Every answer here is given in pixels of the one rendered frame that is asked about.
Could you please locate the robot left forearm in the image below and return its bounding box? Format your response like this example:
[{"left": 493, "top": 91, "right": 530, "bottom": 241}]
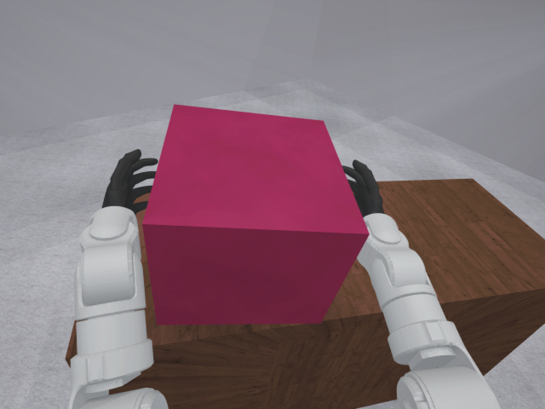
[{"left": 68, "top": 206, "right": 154, "bottom": 409}]

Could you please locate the pedestal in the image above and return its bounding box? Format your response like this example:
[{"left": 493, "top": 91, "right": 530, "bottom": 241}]
[{"left": 66, "top": 179, "right": 545, "bottom": 409}]

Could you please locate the robot right hand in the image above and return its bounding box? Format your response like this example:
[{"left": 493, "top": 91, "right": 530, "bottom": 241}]
[{"left": 342, "top": 160, "right": 384, "bottom": 218}]

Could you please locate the carton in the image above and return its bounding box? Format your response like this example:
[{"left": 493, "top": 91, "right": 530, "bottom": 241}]
[{"left": 142, "top": 104, "right": 370, "bottom": 325}]

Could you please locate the robot left upper arm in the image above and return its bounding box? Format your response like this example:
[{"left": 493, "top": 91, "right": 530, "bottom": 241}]
[{"left": 79, "top": 388, "right": 169, "bottom": 409}]

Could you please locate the robot right upper arm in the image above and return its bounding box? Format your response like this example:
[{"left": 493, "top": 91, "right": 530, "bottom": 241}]
[{"left": 397, "top": 365, "right": 498, "bottom": 409}]

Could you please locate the robot left hand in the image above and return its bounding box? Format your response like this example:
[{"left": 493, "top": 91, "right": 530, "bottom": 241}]
[{"left": 101, "top": 149, "right": 158, "bottom": 215}]

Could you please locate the robot right forearm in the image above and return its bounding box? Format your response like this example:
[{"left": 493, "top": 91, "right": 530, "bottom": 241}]
[{"left": 357, "top": 213, "right": 501, "bottom": 409}]

